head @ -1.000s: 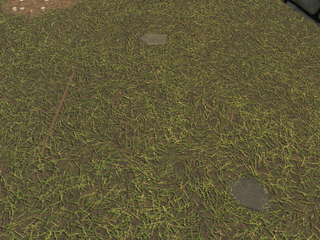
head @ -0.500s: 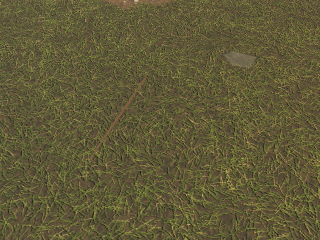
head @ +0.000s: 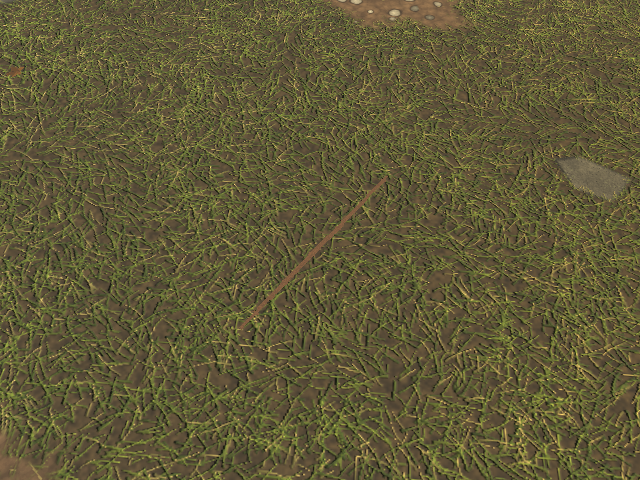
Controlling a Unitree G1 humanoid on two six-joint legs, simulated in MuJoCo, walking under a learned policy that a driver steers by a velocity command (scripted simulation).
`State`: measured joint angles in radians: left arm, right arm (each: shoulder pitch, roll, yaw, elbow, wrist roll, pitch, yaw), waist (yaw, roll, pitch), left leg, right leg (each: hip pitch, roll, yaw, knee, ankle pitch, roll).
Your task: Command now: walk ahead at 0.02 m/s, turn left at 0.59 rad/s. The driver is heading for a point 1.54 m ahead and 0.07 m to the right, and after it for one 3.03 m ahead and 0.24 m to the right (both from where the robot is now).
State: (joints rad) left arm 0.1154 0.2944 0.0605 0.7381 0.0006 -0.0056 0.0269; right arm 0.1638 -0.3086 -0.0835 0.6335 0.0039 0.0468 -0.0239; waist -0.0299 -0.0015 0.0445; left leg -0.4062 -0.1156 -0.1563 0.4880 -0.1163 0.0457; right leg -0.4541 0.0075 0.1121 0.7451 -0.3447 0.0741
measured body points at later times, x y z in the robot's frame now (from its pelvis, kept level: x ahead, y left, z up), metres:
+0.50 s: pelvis +0.01 -0.01 +0.00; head +0.03 +0.01 +0.45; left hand +0.07 +0.29 -0.11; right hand +0.22 -0.23 -0.09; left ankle -0.03 +0.10 -0.74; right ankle +0.03 -0.14 -0.73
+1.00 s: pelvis +0.19 -0.05 -0.02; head +0.23 -0.06 +0.43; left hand +0.37 +0.23 -0.10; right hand +0.24 -0.34 -0.14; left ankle -0.01 +0.11 -0.68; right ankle +0.28 -0.13 -0.73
